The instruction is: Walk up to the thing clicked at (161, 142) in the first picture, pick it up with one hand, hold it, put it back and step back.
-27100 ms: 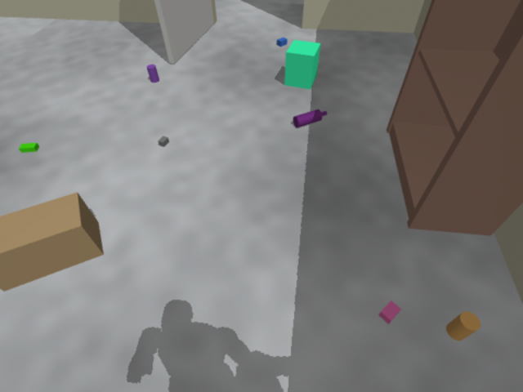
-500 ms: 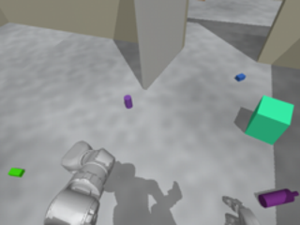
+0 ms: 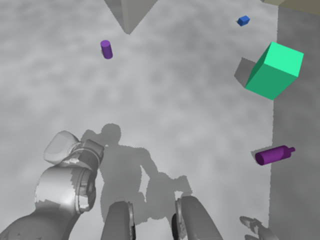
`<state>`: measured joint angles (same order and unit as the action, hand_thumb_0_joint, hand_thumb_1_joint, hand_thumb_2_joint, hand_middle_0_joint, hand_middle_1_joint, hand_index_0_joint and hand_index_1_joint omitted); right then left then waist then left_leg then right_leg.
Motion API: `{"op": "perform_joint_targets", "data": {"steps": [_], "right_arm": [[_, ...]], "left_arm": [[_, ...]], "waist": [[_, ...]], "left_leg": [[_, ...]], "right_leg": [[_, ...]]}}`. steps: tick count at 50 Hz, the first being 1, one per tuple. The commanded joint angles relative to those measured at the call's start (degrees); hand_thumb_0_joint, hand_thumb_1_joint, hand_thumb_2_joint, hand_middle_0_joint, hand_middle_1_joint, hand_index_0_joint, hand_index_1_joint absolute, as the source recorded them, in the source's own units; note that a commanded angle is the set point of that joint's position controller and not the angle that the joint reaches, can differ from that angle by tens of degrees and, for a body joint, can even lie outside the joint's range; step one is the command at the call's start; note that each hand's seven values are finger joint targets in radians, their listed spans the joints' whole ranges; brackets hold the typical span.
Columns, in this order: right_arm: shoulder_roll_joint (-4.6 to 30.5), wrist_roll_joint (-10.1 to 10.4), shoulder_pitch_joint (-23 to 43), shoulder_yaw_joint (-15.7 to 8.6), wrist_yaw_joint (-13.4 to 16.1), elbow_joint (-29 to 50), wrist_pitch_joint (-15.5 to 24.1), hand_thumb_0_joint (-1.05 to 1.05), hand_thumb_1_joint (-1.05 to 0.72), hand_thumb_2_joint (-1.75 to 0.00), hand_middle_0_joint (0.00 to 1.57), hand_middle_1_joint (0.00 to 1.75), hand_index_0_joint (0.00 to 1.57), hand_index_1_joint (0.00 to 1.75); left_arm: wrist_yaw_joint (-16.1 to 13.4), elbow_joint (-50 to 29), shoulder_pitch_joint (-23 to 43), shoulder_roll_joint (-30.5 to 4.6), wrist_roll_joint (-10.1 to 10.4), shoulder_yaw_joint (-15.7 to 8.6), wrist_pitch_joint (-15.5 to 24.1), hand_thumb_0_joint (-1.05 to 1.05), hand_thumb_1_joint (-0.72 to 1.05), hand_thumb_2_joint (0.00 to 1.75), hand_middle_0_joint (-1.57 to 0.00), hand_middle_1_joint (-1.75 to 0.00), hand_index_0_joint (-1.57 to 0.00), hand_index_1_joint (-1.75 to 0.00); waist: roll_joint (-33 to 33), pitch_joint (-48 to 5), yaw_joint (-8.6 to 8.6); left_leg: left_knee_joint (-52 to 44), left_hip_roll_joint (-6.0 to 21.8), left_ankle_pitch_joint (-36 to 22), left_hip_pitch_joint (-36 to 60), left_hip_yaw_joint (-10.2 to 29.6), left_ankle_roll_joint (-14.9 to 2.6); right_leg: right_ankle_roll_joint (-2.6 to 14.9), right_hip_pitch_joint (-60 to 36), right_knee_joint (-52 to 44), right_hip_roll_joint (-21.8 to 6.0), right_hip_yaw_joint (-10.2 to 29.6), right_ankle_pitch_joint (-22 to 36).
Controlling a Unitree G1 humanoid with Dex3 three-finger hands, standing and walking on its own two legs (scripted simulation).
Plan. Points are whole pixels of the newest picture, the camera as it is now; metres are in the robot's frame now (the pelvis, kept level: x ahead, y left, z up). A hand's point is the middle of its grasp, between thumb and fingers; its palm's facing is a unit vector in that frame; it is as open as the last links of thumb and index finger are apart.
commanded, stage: crouch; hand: left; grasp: from above
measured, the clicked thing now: (73, 155) +0.37 +0.25 -0.16
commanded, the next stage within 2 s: lower in 1.44 s
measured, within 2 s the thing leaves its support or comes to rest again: neither
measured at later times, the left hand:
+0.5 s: hand (96, 155) +0.42 +0.22 -0.32, palm faces -0.19 -0.39 -0.90, open 6.0 cm
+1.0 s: hand (102, 157) +0.44 +0.23 -0.43, palm faces -0.20 -0.37 -0.90, open 4.6 cm
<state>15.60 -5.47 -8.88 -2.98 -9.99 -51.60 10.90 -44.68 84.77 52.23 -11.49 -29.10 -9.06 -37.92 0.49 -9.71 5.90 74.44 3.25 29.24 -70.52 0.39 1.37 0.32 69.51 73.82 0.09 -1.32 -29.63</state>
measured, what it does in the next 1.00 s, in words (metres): lowers itself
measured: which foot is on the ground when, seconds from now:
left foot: down 0.00-1.00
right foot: down 0.00-1.00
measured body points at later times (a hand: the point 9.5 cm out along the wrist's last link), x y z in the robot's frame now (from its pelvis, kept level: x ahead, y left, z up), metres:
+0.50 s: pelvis -0.05 +0.00 -0.20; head +0.16 +0.01 +0.20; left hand +0.43 +0.24 -0.27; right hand -0.03 -0.26 -0.34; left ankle +0.04 +0.13 -0.61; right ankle +0.04 -0.12 -0.61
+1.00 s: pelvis -0.05 +0.00 -0.29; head +0.20 -0.01 +0.08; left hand +0.45 +0.24 -0.38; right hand -0.06 -0.26 -0.43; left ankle +0.04 +0.13 -0.61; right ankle +0.04 -0.12 -0.61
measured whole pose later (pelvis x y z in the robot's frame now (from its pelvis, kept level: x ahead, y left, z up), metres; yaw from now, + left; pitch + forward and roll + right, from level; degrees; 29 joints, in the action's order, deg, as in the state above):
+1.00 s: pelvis -0.05 +0.00 -0.29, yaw -4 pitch +37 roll -4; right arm 17.2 -9.2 -7.9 -1.0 -16.0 -52.4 12.5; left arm -38.7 96.9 71.7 -32.2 -38.5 -19.8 -27.4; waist -4.2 -3.2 14.4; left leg 132.5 3.6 38.8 -130.6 5.1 0.8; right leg -0.3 128.8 130.0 1.1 -3.0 -37.9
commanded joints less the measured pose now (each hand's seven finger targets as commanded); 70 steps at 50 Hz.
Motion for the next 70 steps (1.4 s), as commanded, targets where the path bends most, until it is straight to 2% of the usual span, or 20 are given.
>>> {"op": "perform_joint_targets", "data": {"steps": [1, 7, 11, 14, 17, 20, 22, 25, 29, 31, 34, 36, 38, 42, 49, 51, 57, 59, 63, 70], "right_arm": [[9.31, -0.86, -1.03, -1.36, -0.49, 2.77, 1.27, 0.0, -0.88, -0.89, 0.2, 0.3, 0.2, 0.3], [11.08, -0.98, -4.94, -1.63, -0.09, -0.29, 0.42, 0.0, -0.89, -0.9, 0.2, 0.3, 0.2, 0.3], [11.0, -1.14, -4.62, -1.61, -0.09, -0.28, -0.04, 0.0, -0.89, -0.9, 0.2, 0.3, 0.2, 0.3], [10.09, -1.03, -4.78, -1.57, -0.38, -0.24, -0.2, 0.0, -0.89, -0.9, 0.2, 0.3, 0.2, 0.3], [9.49, -0.64, -6.29, -1.78, -0.69, -0.64, 0.11, 0.0, -0.89, -0.9, 0.2, 0.3, 0.2, 0.3], [10.18, -0.26, -7.73, -1.89, -0.95, -1.04, 0.75, 0.0, -0.88, -0.9, 0.2, 0.3, 0.2, 0.3], [10.83, -0.36, -8.19, -1.88, -0.99, -1.16, 1.17, 0.0, -0.89, -0.9, 0.2, 0.3, 0.2, 0.3], [11.71, -0.56, -9.3, -1.92, -1.52, -1.24, 1.44, 0.0, -0.89, -0.9, 0.2, 0.3, 0.2, 0.3], [12.91, -1.21, -9.92, -1.23, -1.96, -0.71, 1.6, 0.0, -0.89, -0.9, 0.2, 0.3, 0.2, 0.3], [12.38, -1.79, -10.44, -0.74, -2.58, -0.48, 1.6, 0.0, -0.9, -0.9, 0.2, 0.3, 0.2, 0.3], [13.44, -2.17, -11.24, -0.84, -3.38, -0.41, 2.08, 0.0, -0.9, -0.9, 0.2, 0.3, 0.2, 0.3], [13.05, -2.74, -11.42, -0.77, -4.03, -0.72, 2.18, 0.0, -0.91, -0.9, 0.2, 0.3, 0.2, 0.3], [13.68, -2.95, -11.94, -1.13, -4.59, -0.84, 2.15, 0.0, -0.9, -0.9, 0.2, 0.3, 0.2, 0.3], [14.46, -3.07, -12.59, -2.04, -5.44, -0.92, 2.16, 0.0, -0.9, -0.9, 0.2, 0.3, 0.2, 0.3], [15.13, -3.92, -14.63, -0.89, -6.33, -1.69, 1.95, 0.0, -0.9, -0.9, 0.2, 0.3, 0.2, 0.3], [15.36, -3.99, -14.27, -0.27, -6.41, -1.68, 2.09, 0.0, -0.9, -0.9, 0.2, 0.3, 0.2, 0.3], [14.95, -5.45, -13.23, 1.67, -7.64, -1.82, 2.2, 0.0, -0.91, -0.9, 0.2, 0.3, 0.2, 0.3], [15.53, -5.45, -13.55, 1.52, -8.06, -0.93, 2.2, 0.0, -0.92, -0.9, 0.2, 0.3, 0.2, 0.3], [16.48, -6.0, -12.9, 1.41, -8.79, -0.77, 2.34, 0.0, -0.92, -0.9, 0.2, 0.3, 0.2, 0.3], [16.91, -6.32, -14.44, 2.17, -9.63, -2.17, 2.5, 0.0, -0.92, -0.9, 0.2, 0.3, 0.2, 0.3]], "left_arm": [[-4.79, -4.68, 25.81, -10.06, -0.79, -1.89, 3.85, 0.0, 0.54, 0.43, -0.99, -0.4, -0.99, -0.4], [-2.37, -6.18, 32.97, -17.86, -4.49, -1.4, 6.88, 0.0, 0.53, 0.42, -0.98, -0.46, -1.0, -0.45], [-0.09, -5.33, 33.47, -24.37, -7.28, -3.17, 7.0, 0.0, 0.61, 0.39, -1.06, -0.4, -1.07, -0.39], [1.89, -5.69, 34.56, -25.23, -8.37, -2.87, 7.55, 0.0, 0.64, 0.32, -1.09, -0.31, -1.1, -0.3], [4.32, -5.77, 36.05, -23.59, -7.47, -1.71, 8.31, 0.0, 0.61, 0.21, -1.05, -0.23, -1.07, -0.21], [5.65, -1.86, 35.07, -20.91, -6.7, -0.69, 8.69, 0.0, 0.52, 0.15, -0.98, -0.2, -1.0, -0.18], [6.24, -0.62, 34.76, -22.44, -7.19, -1.37, 9.02, 0.0, 0.51, 0.14, -0.95, -0.24, -0.98, -0.21], [5.9, 1.67, 33.37, -24.79, -7.27, -3.88, 8.71, 0.0, 0.54, 0.16, -0.98, -0.24, -1.01, -0.21], [3.66, 3.88, 36.24, -28.61, -10.19, -5.91, 8.31, 0.0, 0.64, 0.18, -1.05, -0.26, -1.08, -0.23], [3.08, 5.26, 36.88, -29.26, -10.67, -6.53, 8.64, 0.0, 0.64, 0.15, -1.04, -0.27, -1.08, -0.23], [2.38, 4.74, 38.66, -31.62, -11.05, -8.13, 9.54, 0.0, 0.66, 0.13, -1.06, -0.25, -1.1, -0.21], [2.64, 5.5, 39.3, -30.5, -11.53, -7.6, 10.1, 0.0, 0.66, 0.11, -1.07, -0.25, -1.11, -0.21], [2.86, 4.39, 41.03, -32.29, -12.78, -8.07, 10.73, 0.0, 0.67, 0.11, -1.07, -0.27, -1.11, -0.23], [3.43, 2.31, 41.52, -32.28, -12.23, -8.67, 11.22, 0.0, 0.71, 0.11, -1.1, -0.24, -1.14, -0.2], [3.82, 6.87, 40.09, -32.28, -10.38, -9.55, 10.81, 0.0, 0.82, 0.18, -1.16, -0.3, -1.21, -0.26], [3.68, 7.14, 39.29, -34.64, -10.14, -10.5, 11.01, 0.0, 0.84, 0.18, -1.19, -0.3, -1.23, -0.26], [3.91, 7.14, 40.42, -39.57, -14.08, -10.8, 12.34, 0.0, 0.92, 0.06, -1.22, -0.29, -1.28, -0.23], [3.67, 7.72, 37.85, -39.28, -14.29, -11.28, 12.72, 0.0, 0.93, 0.0, -1.21, -0.26, -1.29, -0.19], [3.2, 5.9, 39.1, -38.48, -14.15, -10.64, 12.74, 0.0, 0.93, 0.0, -1.21, -0.28, -1.28, -0.21], [3.33, 6.68, 40.56, -36.53, -12.74, -9.8, 13.28, 0.0, 0.94, 0.13, -1.25, -0.29, -1.3, -0.24]], "waist": [[-2.49, -30.18, 3.24], [-6.38, -39.31, 5.24], [-11.57, -43.1, 4.25], [-13.92, -43.14, 5.07], [-11.48, -42.06, 7.63], [-9.26, -37.65, 9.16], [-9.7, -35.76, 9.9], [-10.43, -35.4, 9.25], [-13.69, -35.28, 9.17], [-11.69, -33.84, 10.41], [-13.76, -36.22, 9.75], [-15.05, -36.06, 10.35], [-16.5, -37.05, 10.12], [-18.43, -39.97, 9.56], [-10.86, -34.71, 12.98], [-9.51, -34.12, 12.07], [-11.79, -31.19, 12.64], [-13.69, -32.75, 11.31], [-17.95, -33.7, 11.47], [-16.72, -29.86, 14.21]], "left_leg": [[4.47, -2.69, -10.39, 4.27, -0.7, 0.59], [14.16, -2.2, -5.99, -4.7, -0.35, 0.77], [17.97, -1.85, -1.83, -6.75, 0.1, 0.74], [21.2, -1.48, 0.99, -9.57, 0.9, 0.36], [25.88, -1.43, 1.73, -15.51, 0.76, -0.63], [28.58, -1.23, 3.33, -20.35, 1.38, -1.18], [29.79, -1.38, 3.94, -21.96, 1.9, -1.45], [31.36, -1.13, 2.09, -22.5, 2.31, -1.28], [34.94, -1.14, 0.13, -25.45, 2.24, -1.24], [37.88, -1.29, -0.58, -28.68, 1.17, -1.65], [40.26, -1.34, -0.39, -29.46, 0.92, -1.6], [41.19, -1.13, 0.01, -29.37, 0.91, -1.36], [42.35, -1.12, 0.83, -29.47, 0.92, -1.3], [43.5, -0.87, 1.36, -28.52, 1.11, -1.19], [47.07, -0.98, -0.29, -35.2, 1.83, -2.14], [48.44, -1.21, -1.08, -37.47, 1.35, -2.55], [51.29, -1.25, -1.13, -39.41, 1.07, -2.94], [50.45, -1.14, -1.5, -37.48, 1.43, -2.42], [50.13, -1.02, 0.55, -36.2, 2.09, -2.0], [50.96, -0.59, -0.36, -36.26, 3.57, -1.46]], "right_leg": [[0.59, -1.45, 0.69, 2.4, -0.26, 12.92], [-0.09, 6.01, 8.17, 2.43, -0.67, 6.08], [0.73, 11.28, 12.83, 2.43, -1.72, 0.62], [0.94, 16.1, 16.43, 2.37, -2.36, -2.64], [0.46, 18.34, 18.43, 2.78, -1.96, -4.28], [0.3, 22.94, 20.27, 2.99, -2.36, -5.71], [0.26, 25.6, 21.78, 2.73, -2.45, -5.99], [0.33, 28.42, 25.95, 2.13, -3.41, -2.19], [0.42, 32.6, 31.61, 1.62, -3.96, 2.35], [-0.04, 32.37, 32.66, 2.0, -3.74, 3.22], [-0.03, 33.87, 34.75, 1.83, -3.82, 2.34], [0.08, 34.41, 36.09, 2.1, -4.47, 2.03], [0.1, 35.16, 36.73, 2.16, -4.63, 0.91], [0.2, 35.36, 38.38, 2.1, -5.32, 0.61], [-0.67, 34.23, 40.05, 2.29, -6.09, 3.7], [-1.1, 33.21, 40.16, 2.55, -5.75, 4.48], [-1.28, 33.75, 42.71, 2.4, -5.92, 4.97], [-0.75, 33.64, 43.17, 2.49, -6.26, 4.81], [-0.19, 35.16, 43.87, 2.75, -7.27, 2.79], [-0.16, 38.03, 45.23, 2.72, -8.64, 4.21]]}}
